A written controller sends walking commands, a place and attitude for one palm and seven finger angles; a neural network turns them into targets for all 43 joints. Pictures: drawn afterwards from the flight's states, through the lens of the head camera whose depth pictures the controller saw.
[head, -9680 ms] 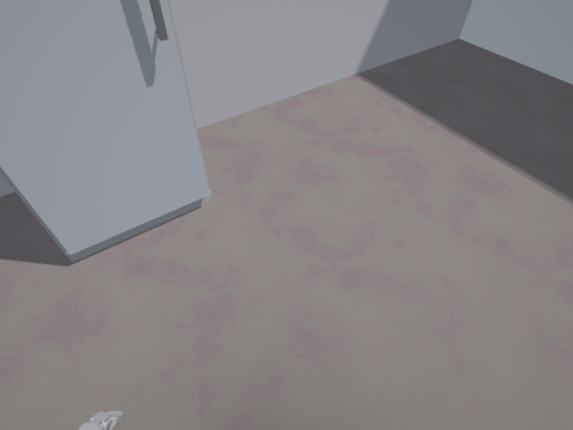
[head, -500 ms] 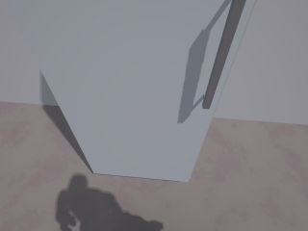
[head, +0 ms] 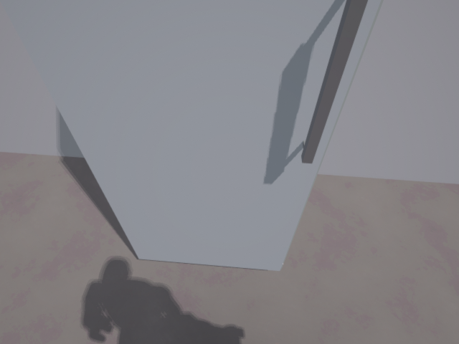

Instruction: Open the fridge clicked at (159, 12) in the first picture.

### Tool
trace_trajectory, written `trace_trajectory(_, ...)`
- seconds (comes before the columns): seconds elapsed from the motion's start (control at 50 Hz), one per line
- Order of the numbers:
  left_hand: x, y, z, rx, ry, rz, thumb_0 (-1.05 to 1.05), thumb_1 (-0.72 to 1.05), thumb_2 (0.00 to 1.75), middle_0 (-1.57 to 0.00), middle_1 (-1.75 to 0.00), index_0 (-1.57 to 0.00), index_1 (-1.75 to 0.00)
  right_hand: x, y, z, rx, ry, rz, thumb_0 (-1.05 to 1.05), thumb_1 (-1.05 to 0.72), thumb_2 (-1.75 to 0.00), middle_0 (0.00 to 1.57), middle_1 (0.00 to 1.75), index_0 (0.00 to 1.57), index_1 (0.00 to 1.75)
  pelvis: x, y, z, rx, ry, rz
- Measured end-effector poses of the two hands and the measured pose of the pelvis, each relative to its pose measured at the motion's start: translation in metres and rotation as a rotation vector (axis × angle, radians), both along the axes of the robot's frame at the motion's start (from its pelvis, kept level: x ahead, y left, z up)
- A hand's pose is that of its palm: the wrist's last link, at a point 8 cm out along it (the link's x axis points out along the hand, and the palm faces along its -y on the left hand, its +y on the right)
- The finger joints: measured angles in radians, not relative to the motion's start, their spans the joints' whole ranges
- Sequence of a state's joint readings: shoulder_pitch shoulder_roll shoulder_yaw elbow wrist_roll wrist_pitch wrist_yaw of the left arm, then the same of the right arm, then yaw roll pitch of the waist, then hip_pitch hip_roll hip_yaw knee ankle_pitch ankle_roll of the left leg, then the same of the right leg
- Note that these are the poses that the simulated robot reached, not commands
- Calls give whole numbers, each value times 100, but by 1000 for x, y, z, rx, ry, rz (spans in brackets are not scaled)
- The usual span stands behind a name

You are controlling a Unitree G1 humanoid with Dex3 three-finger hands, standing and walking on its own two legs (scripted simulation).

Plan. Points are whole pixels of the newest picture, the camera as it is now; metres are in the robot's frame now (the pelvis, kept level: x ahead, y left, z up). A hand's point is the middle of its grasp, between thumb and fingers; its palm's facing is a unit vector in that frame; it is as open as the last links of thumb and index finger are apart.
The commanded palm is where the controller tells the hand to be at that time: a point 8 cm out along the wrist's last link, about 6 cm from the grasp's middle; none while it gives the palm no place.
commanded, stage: look again from close up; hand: right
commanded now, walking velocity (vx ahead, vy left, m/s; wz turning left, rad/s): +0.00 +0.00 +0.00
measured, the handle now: (325, 88) +0.51 -0.14 +0.20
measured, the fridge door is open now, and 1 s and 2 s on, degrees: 0 0 0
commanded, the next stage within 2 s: raise the hand to about handle height in 0.48 s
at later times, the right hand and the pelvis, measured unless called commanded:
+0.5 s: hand out of the picture +0.04 -0.22 -0.17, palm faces -0.02 +0.95 -0.30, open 7.3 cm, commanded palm none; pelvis +0.01 +0.00 +0.00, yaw +0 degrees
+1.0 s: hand out of the picture +0.14 -0.24 -0.03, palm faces +0.12 +0.99 -0.01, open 8.5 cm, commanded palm +0.13 -0.28 +0.00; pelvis -0.04 +0.03 -0.07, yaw -1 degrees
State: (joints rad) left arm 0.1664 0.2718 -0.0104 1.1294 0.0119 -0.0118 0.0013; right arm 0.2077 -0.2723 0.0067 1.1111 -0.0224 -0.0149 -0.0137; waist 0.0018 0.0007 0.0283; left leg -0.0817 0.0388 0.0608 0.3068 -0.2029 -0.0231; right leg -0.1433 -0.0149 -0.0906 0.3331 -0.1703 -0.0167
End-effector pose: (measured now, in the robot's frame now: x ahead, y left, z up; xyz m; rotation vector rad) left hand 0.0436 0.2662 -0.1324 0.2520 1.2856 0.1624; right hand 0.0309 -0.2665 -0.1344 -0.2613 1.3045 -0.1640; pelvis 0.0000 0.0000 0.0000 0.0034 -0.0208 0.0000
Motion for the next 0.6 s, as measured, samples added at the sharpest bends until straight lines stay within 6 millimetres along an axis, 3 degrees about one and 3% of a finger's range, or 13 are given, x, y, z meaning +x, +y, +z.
trace_trajectory(0.6, 14, 10, 2, 11, -22, -15, 0, 90, 90, -20, -30, -21, -30, 9, -2, 4, -26, -19, -3, 0, -91, -90, 21, 29, 20, 30, 5, 5, 0, 2, 4, -3)
